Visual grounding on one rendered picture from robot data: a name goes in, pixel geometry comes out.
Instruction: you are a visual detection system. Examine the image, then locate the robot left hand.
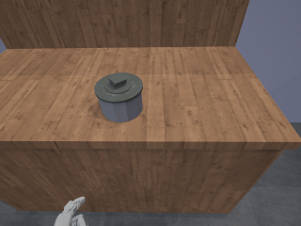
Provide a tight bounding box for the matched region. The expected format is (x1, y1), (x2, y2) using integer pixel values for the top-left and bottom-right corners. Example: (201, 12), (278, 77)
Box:
(54, 196), (86, 226)

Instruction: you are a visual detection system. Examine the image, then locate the knob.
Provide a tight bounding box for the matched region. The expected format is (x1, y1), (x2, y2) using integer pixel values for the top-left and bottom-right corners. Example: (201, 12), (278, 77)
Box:
(109, 74), (127, 88)

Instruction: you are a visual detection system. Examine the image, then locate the pot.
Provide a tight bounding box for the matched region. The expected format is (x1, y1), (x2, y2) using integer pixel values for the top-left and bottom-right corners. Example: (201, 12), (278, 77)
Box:
(99, 92), (143, 122)

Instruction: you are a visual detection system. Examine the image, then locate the lid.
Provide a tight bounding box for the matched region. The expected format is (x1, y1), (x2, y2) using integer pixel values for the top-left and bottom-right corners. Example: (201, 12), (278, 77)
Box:
(94, 73), (143, 104)

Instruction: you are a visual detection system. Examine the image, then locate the table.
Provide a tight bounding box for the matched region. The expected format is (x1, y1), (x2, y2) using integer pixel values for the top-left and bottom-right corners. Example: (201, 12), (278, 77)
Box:
(0, 0), (301, 214)

